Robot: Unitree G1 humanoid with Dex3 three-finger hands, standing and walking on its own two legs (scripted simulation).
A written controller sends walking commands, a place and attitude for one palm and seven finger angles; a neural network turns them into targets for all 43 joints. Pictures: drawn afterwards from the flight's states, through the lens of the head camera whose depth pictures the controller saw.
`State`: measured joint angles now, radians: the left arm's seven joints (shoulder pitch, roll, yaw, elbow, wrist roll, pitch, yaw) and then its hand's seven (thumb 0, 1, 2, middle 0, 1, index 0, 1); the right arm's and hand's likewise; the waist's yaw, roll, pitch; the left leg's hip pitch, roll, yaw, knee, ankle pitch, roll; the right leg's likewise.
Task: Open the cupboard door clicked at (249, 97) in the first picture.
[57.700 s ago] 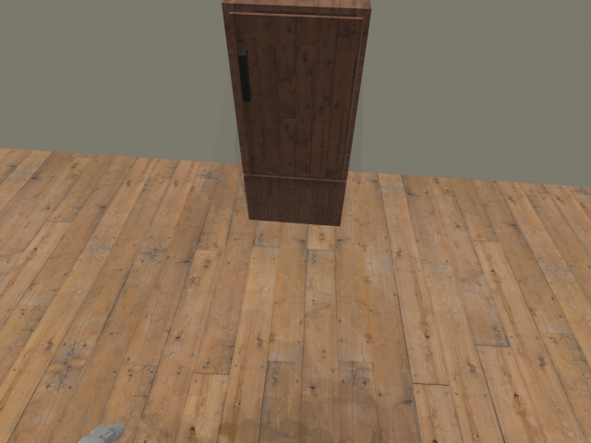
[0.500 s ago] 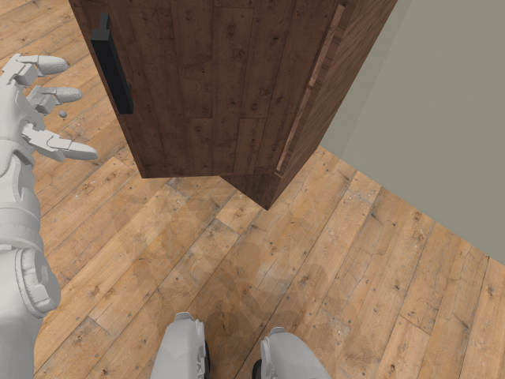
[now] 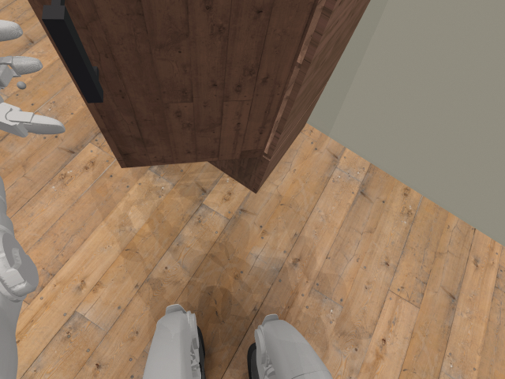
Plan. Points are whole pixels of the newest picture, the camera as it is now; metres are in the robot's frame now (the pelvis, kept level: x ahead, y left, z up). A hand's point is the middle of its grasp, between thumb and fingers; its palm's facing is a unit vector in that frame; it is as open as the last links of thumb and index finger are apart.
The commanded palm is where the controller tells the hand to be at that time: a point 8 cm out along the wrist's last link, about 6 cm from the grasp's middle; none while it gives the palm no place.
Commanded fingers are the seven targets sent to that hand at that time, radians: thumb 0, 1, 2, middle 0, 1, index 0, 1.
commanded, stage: move the hooked fingers beside the handle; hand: left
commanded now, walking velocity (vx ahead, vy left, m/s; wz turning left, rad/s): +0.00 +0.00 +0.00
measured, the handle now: (78, 50) +0.58 +0.22 +0.07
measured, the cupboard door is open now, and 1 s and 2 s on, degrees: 43 43 43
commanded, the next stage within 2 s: slide the fingers in behind the handle in 0.68 s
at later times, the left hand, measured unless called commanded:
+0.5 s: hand (31, 86) +0.52 +0.27 +0.07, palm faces +0.13 -0.99 -0.01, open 14.0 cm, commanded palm +0.51 +0.29 +0.07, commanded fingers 0.00 -0.50 0.30 -0.30 -1.20 -0.30 -1.20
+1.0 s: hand (41, 84) +0.52 +0.26 +0.07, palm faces +0.10 -1.00 -0.01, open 14.0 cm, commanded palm +0.51 +0.28 +0.07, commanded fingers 0.00 -0.50 0.30 -0.30 -1.20 -0.30 -1.20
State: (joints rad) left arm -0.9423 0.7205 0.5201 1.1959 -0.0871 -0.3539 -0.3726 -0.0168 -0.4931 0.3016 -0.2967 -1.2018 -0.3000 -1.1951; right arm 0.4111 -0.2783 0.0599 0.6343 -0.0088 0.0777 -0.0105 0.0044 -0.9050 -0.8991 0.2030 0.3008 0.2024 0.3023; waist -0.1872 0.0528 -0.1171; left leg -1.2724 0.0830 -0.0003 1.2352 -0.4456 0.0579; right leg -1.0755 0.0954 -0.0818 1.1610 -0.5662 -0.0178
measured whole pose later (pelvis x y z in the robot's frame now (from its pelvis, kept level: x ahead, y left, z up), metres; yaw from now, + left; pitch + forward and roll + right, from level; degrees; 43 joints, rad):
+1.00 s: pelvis +0.00 -0.01 +0.00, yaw +1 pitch +27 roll -7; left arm -0.97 0.67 0.46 1.21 -0.08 -0.37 -0.32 -0.02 -0.49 0.30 -0.30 -1.20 -0.30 -1.20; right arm 0.38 -0.28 0.05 0.64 -0.01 0.07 0.00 0.00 -0.91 -0.90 0.20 0.30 0.20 0.30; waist -0.19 0.05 -0.13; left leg -1.28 0.08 -0.02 1.25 -0.45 0.05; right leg -1.08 0.10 -0.10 1.18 -0.58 -0.03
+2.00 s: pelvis +0.00 -0.01 +0.00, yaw +1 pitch +27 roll -6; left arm -0.98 0.52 0.40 1.21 -0.06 -0.41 -0.16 -0.02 -0.50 0.30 -0.30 -1.20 -0.30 -1.20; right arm 0.39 -0.26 0.03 0.65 -0.03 0.07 0.03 0.00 -0.91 -0.90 0.20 0.30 0.20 0.30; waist -0.20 0.06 -0.14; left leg -1.26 0.07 -0.01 1.24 -0.45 0.04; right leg -1.06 0.09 -0.09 1.18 -0.59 -0.04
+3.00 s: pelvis +0.01 -0.01 +0.00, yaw +1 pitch +27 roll -6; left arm -0.97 0.51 0.39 1.21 -0.06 -0.42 -0.14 0.00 0.48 0.72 -0.37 -1.31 -0.37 -1.30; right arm 0.40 -0.26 0.03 0.66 -0.04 0.08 0.04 0.00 -0.91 -0.90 0.20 0.30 0.20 0.30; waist -0.19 0.07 -0.14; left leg -1.25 0.07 -0.01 1.23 -0.45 0.04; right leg -1.06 0.09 -0.08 1.18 -0.59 -0.03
